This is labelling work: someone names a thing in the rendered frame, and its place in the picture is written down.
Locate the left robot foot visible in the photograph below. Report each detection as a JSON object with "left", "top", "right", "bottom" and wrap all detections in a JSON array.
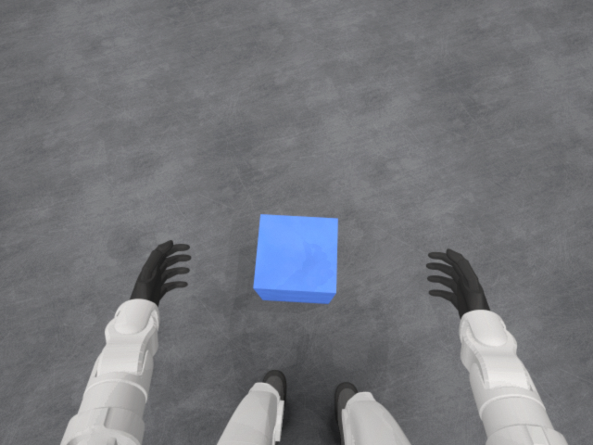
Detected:
[{"left": 262, "top": 370, "right": 286, "bottom": 445}]

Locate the robot foot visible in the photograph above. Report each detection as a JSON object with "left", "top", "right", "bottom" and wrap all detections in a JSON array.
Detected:
[
  {"left": 334, "top": 382, "right": 358, "bottom": 445},
  {"left": 262, "top": 370, "right": 286, "bottom": 445}
]

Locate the robot left forearm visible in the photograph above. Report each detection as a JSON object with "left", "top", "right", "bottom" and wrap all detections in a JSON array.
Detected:
[{"left": 60, "top": 299, "right": 159, "bottom": 445}]

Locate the carton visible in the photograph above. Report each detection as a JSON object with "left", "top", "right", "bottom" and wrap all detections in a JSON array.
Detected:
[{"left": 253, "top": 214, "right": 338, "bottom": 304}]

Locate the right robot hand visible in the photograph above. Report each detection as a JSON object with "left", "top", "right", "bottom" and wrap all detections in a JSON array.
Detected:
[{"left": 426, "top": 248, "right": 490, "bottom": 318}]

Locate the robot right forearm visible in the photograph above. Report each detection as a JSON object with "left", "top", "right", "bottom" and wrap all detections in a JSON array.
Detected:
[{"left": 459, "top": 310, "right": 568, "bottom": 445}]

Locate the left robot hand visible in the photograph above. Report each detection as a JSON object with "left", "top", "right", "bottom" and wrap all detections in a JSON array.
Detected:
[{"left": 130, "top": 240, "right": 191, "bottom": 306}]

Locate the right robot foot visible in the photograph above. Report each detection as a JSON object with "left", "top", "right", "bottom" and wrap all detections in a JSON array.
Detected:
[{"left": 334, "top": 382, "right": 358, "bottom": 445}]

